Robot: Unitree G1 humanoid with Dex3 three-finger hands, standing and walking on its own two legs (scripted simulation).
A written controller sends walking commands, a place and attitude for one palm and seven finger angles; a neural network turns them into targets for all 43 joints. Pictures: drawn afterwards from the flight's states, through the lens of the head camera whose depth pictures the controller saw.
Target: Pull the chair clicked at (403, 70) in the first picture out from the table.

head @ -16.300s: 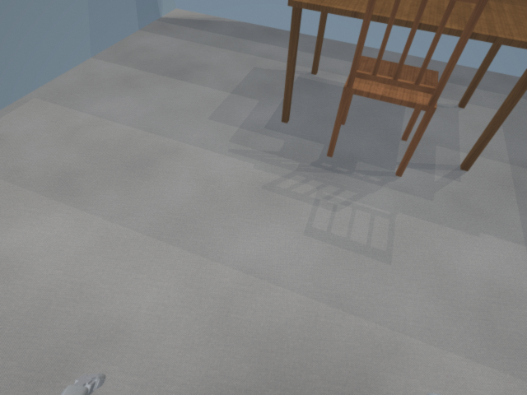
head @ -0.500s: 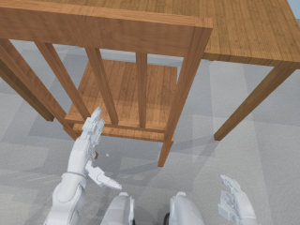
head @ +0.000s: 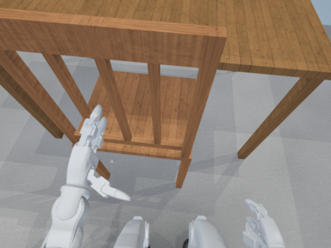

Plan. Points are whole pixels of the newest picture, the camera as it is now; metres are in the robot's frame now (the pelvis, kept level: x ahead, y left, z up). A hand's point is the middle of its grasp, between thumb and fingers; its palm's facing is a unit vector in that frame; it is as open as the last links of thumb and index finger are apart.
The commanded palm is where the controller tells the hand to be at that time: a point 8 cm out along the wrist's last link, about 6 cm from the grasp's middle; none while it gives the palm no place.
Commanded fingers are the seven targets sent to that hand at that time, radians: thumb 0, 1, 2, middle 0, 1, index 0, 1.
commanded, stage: aim the fingers beside a spindle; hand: left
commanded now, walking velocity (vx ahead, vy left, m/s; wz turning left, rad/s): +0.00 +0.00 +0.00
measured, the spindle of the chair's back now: (118, 108) +0.44 +0.13 +0.04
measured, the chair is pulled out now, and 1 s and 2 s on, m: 0.00 0.00 0.00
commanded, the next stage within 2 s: push the fingers through the gap in 1.68 s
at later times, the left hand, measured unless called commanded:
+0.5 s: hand (132, 181) +0.27 +0.09 -0.01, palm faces -0.23 -0.97 +0.04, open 17.0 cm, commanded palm +0.28 +0.17 +0.03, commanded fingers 0.00 -0.50 0.30 -0.06 -0.08 -0.06 -0.08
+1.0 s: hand (102, 156) +0.30 +0.14 +0.06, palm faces +0.00 -0.99 -0.11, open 16.9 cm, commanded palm +0.28 +0.18 +0.02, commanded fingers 0.00 -0.50 0.30 -0.06 -0.08 -0.06 -0.08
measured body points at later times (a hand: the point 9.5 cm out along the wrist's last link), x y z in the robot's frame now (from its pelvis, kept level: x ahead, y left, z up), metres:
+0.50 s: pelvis +0.00 +0.00 +0.00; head +0.12 +0.00 +0.43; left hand +0.28 +0.14 -0.01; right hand +0.17 -0.24 -0.10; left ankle +0.01 +0.10 -0.63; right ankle +0.03 -0.11 -0.63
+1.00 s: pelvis +0.00 +0.00 +0.00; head +0.11 +0.00 +0.44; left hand +0.30 +0.20 +0.07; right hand +0.17 -0.24 -0.10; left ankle +0.01 +0.10 -0.63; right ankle +0.03 -0.11 -0.63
